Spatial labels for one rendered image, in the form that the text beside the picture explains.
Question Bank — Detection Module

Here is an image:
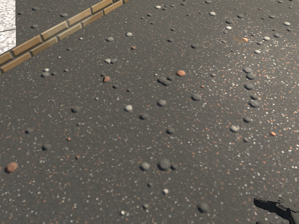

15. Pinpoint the right robot hand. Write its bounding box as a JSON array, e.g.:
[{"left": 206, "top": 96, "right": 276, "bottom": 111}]
[{"left": 253, "top": 197, "right": 299, "bottom": 224}]

